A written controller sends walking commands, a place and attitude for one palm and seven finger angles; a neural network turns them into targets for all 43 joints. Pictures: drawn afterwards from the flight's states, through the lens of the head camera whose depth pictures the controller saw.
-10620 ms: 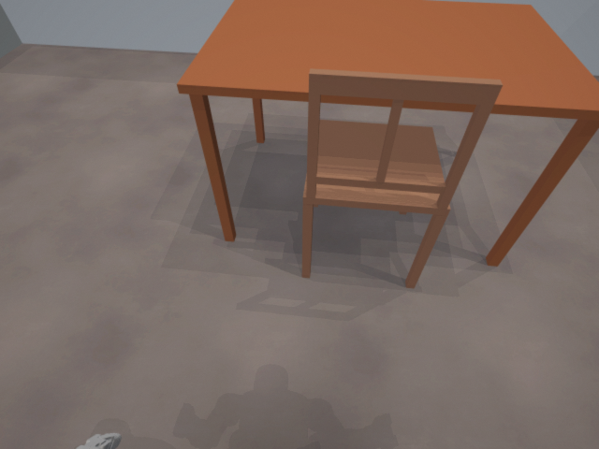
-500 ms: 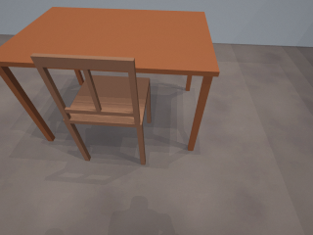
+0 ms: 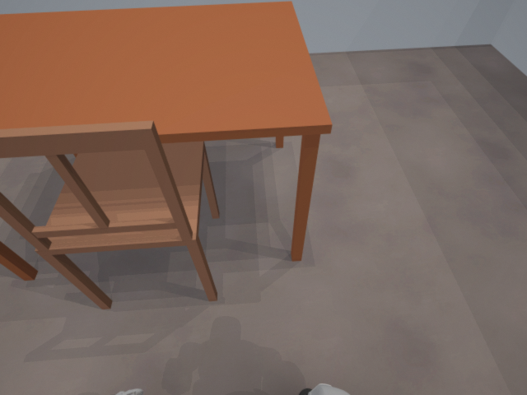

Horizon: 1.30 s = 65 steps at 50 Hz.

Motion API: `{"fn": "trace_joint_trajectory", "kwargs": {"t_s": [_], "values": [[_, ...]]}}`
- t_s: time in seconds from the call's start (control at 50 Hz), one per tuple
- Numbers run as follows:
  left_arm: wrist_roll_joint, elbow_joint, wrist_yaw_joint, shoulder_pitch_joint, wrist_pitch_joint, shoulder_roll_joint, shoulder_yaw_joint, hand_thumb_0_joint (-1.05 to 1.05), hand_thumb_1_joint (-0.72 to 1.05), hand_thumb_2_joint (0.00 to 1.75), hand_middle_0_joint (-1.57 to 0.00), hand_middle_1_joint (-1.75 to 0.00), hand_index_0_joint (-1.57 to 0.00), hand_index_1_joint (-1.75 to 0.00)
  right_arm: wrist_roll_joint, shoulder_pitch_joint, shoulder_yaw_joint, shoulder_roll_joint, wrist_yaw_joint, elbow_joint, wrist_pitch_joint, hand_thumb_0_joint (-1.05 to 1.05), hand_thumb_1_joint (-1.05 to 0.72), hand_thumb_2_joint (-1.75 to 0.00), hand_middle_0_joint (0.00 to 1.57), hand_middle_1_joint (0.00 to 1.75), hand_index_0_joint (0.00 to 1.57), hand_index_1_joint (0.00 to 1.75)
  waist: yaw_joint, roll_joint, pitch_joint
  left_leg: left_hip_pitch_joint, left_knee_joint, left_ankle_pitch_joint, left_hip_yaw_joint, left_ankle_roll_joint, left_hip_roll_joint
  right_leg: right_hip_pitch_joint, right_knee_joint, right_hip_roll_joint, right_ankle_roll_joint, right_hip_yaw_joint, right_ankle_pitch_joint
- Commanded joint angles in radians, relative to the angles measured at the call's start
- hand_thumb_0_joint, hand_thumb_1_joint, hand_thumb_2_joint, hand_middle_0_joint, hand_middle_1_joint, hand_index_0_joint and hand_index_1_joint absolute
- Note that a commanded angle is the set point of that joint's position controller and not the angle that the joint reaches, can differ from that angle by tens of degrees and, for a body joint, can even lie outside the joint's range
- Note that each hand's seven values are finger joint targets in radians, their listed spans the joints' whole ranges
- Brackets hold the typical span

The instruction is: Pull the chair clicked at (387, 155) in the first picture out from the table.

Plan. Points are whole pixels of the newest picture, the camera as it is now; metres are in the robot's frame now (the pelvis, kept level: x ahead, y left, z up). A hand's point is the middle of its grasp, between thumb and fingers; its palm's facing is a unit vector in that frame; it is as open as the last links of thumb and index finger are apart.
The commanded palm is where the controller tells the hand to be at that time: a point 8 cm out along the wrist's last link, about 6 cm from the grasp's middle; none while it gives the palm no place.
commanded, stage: take the last steps up to it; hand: left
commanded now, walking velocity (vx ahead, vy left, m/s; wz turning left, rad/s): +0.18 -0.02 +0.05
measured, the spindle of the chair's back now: (81, 192) +0.54 +0.44 -0.08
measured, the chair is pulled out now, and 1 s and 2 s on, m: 0.00 0.00 0.00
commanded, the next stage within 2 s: come to a stop and stand still in 0.10 s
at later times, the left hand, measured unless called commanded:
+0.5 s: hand out of the picture +0.11 +0.17 -0.17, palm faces +0.09 -0.98 -0.16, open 7.3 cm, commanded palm none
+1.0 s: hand out of the picture +0.09 +0.16 -0.15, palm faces +0.09 -0.97 -0.22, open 7.3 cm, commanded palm none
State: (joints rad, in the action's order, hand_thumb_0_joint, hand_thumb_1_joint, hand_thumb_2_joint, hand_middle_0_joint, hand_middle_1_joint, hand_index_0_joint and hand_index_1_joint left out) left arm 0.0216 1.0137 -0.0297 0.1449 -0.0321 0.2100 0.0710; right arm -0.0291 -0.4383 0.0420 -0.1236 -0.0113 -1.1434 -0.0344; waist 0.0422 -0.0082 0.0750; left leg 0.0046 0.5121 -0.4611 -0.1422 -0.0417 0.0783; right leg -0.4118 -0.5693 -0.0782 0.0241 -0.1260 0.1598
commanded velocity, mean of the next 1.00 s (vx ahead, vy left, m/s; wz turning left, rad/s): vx -0.04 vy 0.04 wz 0.01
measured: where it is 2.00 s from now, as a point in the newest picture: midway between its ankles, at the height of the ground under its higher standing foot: outside the picture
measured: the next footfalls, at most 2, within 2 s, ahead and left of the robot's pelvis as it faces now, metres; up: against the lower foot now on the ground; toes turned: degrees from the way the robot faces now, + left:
left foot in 0.34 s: +0.19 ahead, +0.11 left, +0.00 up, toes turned +6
right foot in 0.68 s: +0.13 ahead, -0.14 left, +0.00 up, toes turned -4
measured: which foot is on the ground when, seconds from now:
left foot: down 0.00-0.00, up 0.02-0.32, down 0.34-0.70, up 0.72-1.00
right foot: down 0.00-0.42, up 0.44-0.66, down 0.68-1.00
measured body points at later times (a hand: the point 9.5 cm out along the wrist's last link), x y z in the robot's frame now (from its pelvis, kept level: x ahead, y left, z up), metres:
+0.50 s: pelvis +0.11 +0.00 +0.02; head +0.13 +0.02 +0.47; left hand +0.11 +0.22 -0.15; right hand +0.21 -0.22 -0.13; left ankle +0.15 +0.11 -0.72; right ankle +0.09 -0.11 -0.71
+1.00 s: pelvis +0.07 -0.03 +0.02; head +0.09 -0.04 +0.47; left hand +0.09 +0.21 -0.13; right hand +0.11 -0.27 -0.14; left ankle +0.04 +0.11 -0.72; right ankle +0.09 -0.14 -0.72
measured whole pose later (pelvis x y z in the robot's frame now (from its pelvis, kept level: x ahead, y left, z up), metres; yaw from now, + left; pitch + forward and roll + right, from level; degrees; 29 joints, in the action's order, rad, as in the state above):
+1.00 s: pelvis +0.07 -0.03 +0.02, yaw +1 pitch +0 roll +1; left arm 0.02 1.06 0.02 0.25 0.00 0.15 0.04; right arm -0.01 -0.25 0.05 -0.21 -0.01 -1.07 0.03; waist -0.03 -0.01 0.03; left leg -0.18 0.49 -0.30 -0.01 -0.02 0.02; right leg -0.26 -0.50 -0.04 0.01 -0.07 0.24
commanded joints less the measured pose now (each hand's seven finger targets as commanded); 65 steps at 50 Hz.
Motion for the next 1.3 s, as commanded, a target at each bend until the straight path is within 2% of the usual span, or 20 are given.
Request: {"fn": "trace_joint_trajectory", "kwargs": {"t_s": [0.0,0.02,0.06,0.12,0.22,0.28,0.32,0.38,0.48,0.56,0.62,0.64,0.66,0.68,0.78,0.88,0.96,1.0,1.06,1.28], "values": [[-0.012,0.066,0.032,0.388,-0.024,0.236,0.05,0.0,0.9,0.9,-0.2,-0.3,-0.2,-0.3,0.028,0.027,0.017,-0.11,-0.007,0.102,-0.017,0.0,-0.9,-0.9,0.2,0.3,0.2,0.3,-0.171,0.256,-0.236,-0.552,0.759,-0.155,0.117,0.075,-0.03,0.535,0.314,-0.384,0.204,0.58,0.078],[-0.01,0.038,0.037,0.285,-0.018,0.203,0.04,0.0,0.9,0.9,-0.2,-0.3,-0.2,-0.3,0.023,0.093,0.024,-0.099,-0.004,0.113,-0.015,0.0,-0.9,-0.9,0.2,0.3,0.2,0.3,-0.148,0.206,-0.148,-0.602,0.827,-0.072,0.144,0.077,0.001,0.412,0.353,-0.357,0.203,0.562,0.231],[-0.006,-0.008,0.05,0.124,-0.017,0.113,0.015,0.0,0.9,0.9,-0.2,-0.3,-0.2,-0.3,0.006,0.093,0.023,-0.093,0.002,0.103,-0.003,0.0,-0.9,-0.9,0.2,0.3,0.2,0.3,-0.07,0.074,-0.072,-0.549,0.759,0.072,0.157,0.069,0.06,0.223,0.368,-0.286,0.164,0.357,0.234],[0.002,-0.008,0.05,0.083,-0.026,0.062,-0.006,0.0,0.9,0.9,-0.2,-0.3,-0.2,-0.3,0.0,0.034,0.01,-0.056,0.006,0.08,0.021,0.0,-0.9,-0.9,0.2,0.3,0.2,0.3,-0.015,0.122,-0.061,-0.425,0.552,0.099,0.104,0.04,0.051,0.093,0.374,-0.211,0.129,0.165,0.039],[0.002,0.017,0.051,0.113,-0.021,0.058,-0.009,0.0,0.9,0.9,-0.2,-0.3,-0.2,-0.3,0.008,0.1,-0.009,-0.028,0.003,0.098,0.012,0.0,-0.9,-0.9,0.2,0.3,0.2,0.3,-0.036,0.095,-0.057,-0.347,0.227,0.137,0.07,0.017,0.01,0.143,0.338,-0.185,0.147,0.143,-0.125],[-0.013,0.032,0.057,0.1,-0.003,0.044,-0.023,0.0,0.9,0.9,-0.2,-0.3,-0.2,-0.3,0.014,0.067,-0.019,-0.046,-0.009,0.066,0.006,0.0,-0.9,-0.9,0.2,0.3,0.2,0.3,-0.015,0.053,-0.097,-0.144,-0.071,0.404,0.095,0.006,0.003,0.148,0.196,-0.113,0.072,0.079,-0.205],[-0.019,0.028,0.062,0.149,0.015,0.019,-0.029,0.0,0.9,0.9,-0.2,-0.3,-0.2,-0.3,0.017,0.113,-0.007,-0.137,-0.019,0.091,0.001,0.0,-0.9,-0.9,0.2,0.3,0.2,0.3,-0.052,-0.084,-0.08,-0.151,-0.118,0.752,0.213,0.071,0.138,0.155,0.142,-0.039,-0.01,0.062,-0.063],[-0.015,0.037,0.068,0.18,0.041,0.041,-0.027,0.0,0.9,0.9,-0.2,-0.3,-0.2,-0.3,0.022,0.185,0.004,-0.162,-0.037,0.114,0.016,0.0,-0.9,-0.9,0.2,0.3,0.2,0.3,-0.062,-0.226,-0.058,-0.167,-0.159,0.957,0.251,0.141,0.194,0.186,0.025,-0.002,-0.043,0.038,0.087],[-0.008,0.012,0.065,0.179,0.059,0.036,-0.013,0.0,0.9,0.9,-0.2,-0.3,-0.2,-0.3,0.01,0.22,0.042,-0.219,-0.046,0.152,0.042,0.0,-0.9,-0.9,0.2,0.3,0.2,0.3,-0.042,-0.141,-0.128,-0.039,-0.122,1.089,0.27,0.244,0.269,0.025,-0.261,0.03,-0.044,0.099,0.369],[-0.004,-0.003,0.065,0.202,0.056,0.012,-0.01,0.0,0.9,0.9,-0.2,-0.3,-0.2,-0.3,0.006,0.273,0.055,-0.22,-0.035,0.177,0.052,0.0,-0.9,-0.9,0.2,0.3,0.2,0.3,-0.052,-0.126,-0.174,-0.085,-0.095,0.937,0.217,0.221,0.235,0.078,-0.2,0.035,-0.045,0.09,0.304],[0.004,0.014,0.067,0.271,0.038,0.024,-0.015,0.0,0.9,0.9,-0.2,-0.3,-0.2,-0.3,0.018,0.289,0.049,-0.173,-0.02,0.18,0.053,0.0,-0.9,-0.9,0.2,0.3,0.2,0.3,-0.086,-0.012,-0.173,-0.208,0.004,0.51,0.163,0.118,0.119,0.242,0.172,0.005,-0.05,0.107,-0.005],[0.011,0.003,0.071,0.233,0.026,0.088,-0.014,0.0,0.9,0.9,-0.2,-0.3,-0.2,-0.3,0.028,0.272,0.039,-0.11,-0.011,0.19,0.055,0.0,-0.9,-0.9,0.2,0.3,0.2,0.3,-0.056,0.174,-0.13,-0.307,0.076,0.233,0.099,0.049,0.005,0.233,0.257,-0.144,0.0,0.308,-0.095],[0.008,-0.017,0.067,0.179,0.023,0.14,-0.011,0.0,0.9,0.9,-0.2,-0.3,-0.2,-0.3,0.026,0.267,0.031,-0.088,0.0,0.197,0.063,0.0,-0.9,-0.9,0.2,0.3,0.2,0.3,-0.044,0.22,-0.092,-0.312,0.109,0.044,0.082,0.018,-0.053,0.154,0.304,-0.262,0.081,0.369,-0.114],[0.007,-0.025,0.065,0.166,0.022,0.144,-0.007,0.0,0.9,0.9,-0.2,-0.3,-0.2,-0.3,0.018,0.311,0.032,-0.1,-0.001,0.194,0.079,0.0,-0.9,-0.9,0.2,0.3,0.2,0.3,-0.071,0.212,-0.06,-0.302,0.206,-0.027,0.118,0.018,-0.048,0.069,0.343,-0.277,0.122,0.405,-0.011],[0.007,-0.016,0.066,0.126,0.018,0.133,-0.003,0.0,0.9,0.9,-0.2,-0.3,-0.2,-0.3,0.017,0.259,0.024,-0.113,0.006,0.146,0.066,0.0,-0.9,-0.9,0.2,0.3,0.2,0.3,-0.067,0.156,-0.019,-0.379,0.313,0.043,0.146,0.02,-0.043,0.159,0.298,-0.226,0.129,0.324,-0.076],[0.007,0.006,0.068,0.183,0.019,0.144,0.01,0.0,0.9,0.9,-0.2,-0.3,-0.2,-0.3,0.019,0.232,0.013,-0.106,-0.002,0.148,0.049,0.0,-0.9,-0.9,0.2,0.3,0.2,0.3,-0.096,0.168,-0.071,-0.345,0.123,0.042,0.12,0.011,-0.055,0.292,0.249,-0.223,0.138,0.313,-0.211],[-0.011,0.012,0.064,0.119,0.028,0.097,-0.002,0.0,0.9,0.9,-0.2,-0.3,-0.2,-0.3,0.019,0.114,0.003,-0.113,-0.012,0.093,0.03,0.0,-0.9,-0.9,0.2,0.3,0.2,0.3,-0.051,0.093,-0.091,-0.093,-0.158,0.282,0.161,0.034,-0.021,0.153,0.172,-0.106,0.039,0.213,-0.027],[-0.011,0.009,0.06,0.124,0.033,0.049,-0.013,0.0,0.9,0.9,-0.2,-0.3,-0.2,-0.3,0.013,0.134,0.001,-0.159,-0.019,0.098,0.024,0.0,-0.9,-0.9,0.2,0.3,0.2,0.3,-0.072,-0.023,-0.068,-0.168,-0.152,0.348,0.241,0.076,0.083,0.153,0.176,-0.028,-0.013,0.143,0.055],[-0.011,0.038,0.058,0.102,0.037,0.052,-0.02,0.0,0.9,0.9,-0.2,-0.3,-0.2,-0.3,0.017,0.138,-0.011,-0.148,-0.022,0.072,0.018,0.0,-0.9,-0.9,0.2,0.3,0.2,0.3,-0.071,-0.096,-0.042,-0.261,-0.215,0.288,0.239,0.066,0.065,0.251,0.163,-0.014,-0.028,0.109,0.018],[-0.009,0.104,0.058,0.174,0.032,0.019,-0.043,0.0,0.9,0.9,-0.2,-0.3,-0.2,-0.3,0.019,0.077,-0.018,-0.107,-0.028,0.043,0.015,0.0,-0.9,-0.9,0.2,0.3,0.2,0.3,-0.065,-0.002,0.034,-0.279,-0.255,0.153,0.209,0.059,0.03,0.237,0.215,-0.025,-0.032,0.125,0.014]]}}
